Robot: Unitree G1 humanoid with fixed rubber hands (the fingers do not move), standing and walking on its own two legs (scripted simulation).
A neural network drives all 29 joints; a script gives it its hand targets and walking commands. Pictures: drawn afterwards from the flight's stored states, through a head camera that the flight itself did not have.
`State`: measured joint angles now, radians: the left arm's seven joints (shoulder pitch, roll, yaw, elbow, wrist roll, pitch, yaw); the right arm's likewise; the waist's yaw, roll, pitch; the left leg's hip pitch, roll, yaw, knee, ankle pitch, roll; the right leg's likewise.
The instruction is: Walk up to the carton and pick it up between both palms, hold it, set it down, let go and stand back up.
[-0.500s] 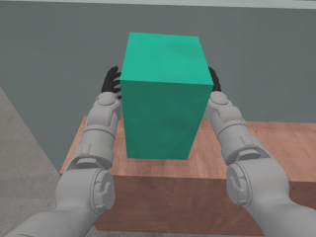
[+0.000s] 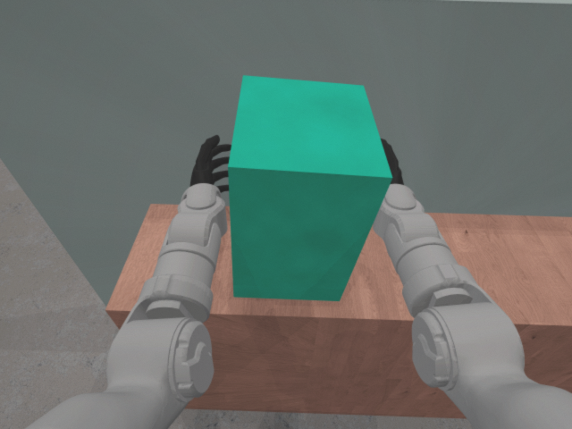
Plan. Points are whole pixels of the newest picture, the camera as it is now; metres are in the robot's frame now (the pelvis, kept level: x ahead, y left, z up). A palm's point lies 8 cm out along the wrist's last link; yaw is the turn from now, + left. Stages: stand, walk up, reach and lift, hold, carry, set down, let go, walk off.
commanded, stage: set down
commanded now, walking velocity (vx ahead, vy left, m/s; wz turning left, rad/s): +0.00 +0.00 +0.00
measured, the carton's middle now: (295, 197) +0.42 +0.00 +0.11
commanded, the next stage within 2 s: none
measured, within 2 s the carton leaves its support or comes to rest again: rests again in 1.94 s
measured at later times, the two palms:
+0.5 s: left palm (214, 196) +0.41 +0.12 +0.12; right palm (388, 195) +0.42 -0.15 +0.12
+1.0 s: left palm (217, 207) +0.41 +0.12 +0.10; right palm (388, 203) +0.42 -0.15 +0.10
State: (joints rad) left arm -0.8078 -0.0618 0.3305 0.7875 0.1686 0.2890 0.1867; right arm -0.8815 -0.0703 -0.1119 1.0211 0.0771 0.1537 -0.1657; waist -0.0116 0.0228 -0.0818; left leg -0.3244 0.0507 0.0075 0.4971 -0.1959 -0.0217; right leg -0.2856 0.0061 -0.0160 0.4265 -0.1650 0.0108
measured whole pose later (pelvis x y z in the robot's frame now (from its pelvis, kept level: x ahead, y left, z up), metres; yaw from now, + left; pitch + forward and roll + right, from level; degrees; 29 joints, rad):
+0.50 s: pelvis +0.01 +0.00 +0.00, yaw +0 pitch +2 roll -1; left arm -0.79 -0.09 0.33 0.85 0.19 0.21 0.20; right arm -0.84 -0.07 -0.15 1.04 0.00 0.11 -0.13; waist -0.01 0.02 -0.08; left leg -0.32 0.05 0.01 0.50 -0.21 -0.02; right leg -0.29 0.01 -0.02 0.43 -0.18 0.01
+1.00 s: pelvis +0.01 +0.00 +0.00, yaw +0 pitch +3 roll -1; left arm -0.75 -0.10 0.33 0.87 0.21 0.15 0.22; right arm -0.81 -0.07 -0.16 1.04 -0.05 0.07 -0.11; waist -0.01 0.02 -0.07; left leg -0.32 0.05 0.01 0.50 -0.22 -0.02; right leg -0.29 0.01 -0.02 0.43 -0.19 0.01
